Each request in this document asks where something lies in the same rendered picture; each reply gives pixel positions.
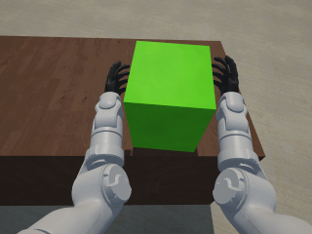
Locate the pedestal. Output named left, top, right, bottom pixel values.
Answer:
left=0, top=35, right=265, bottom=206

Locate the left robot forearm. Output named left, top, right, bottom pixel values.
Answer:
left=71, top=92, right=125, bottom=198

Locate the robot right upper arm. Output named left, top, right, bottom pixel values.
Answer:
left=213, top=167, right=312, bottom=234

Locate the carton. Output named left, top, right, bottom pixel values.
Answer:
left=123, top=41, right=216, bottom=152

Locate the robot left upper arm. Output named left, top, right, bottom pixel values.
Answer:
left=17, top=163, right=132, bottom=234

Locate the robot left hand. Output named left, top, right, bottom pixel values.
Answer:
left=104, top=60, right=130, bottom=96

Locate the right robot forearm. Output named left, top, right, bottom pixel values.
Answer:
left=215, top=92, right=269, bottom=182

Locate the robot right hand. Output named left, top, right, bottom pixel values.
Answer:
left=212, top=56, right=239, bottom=97

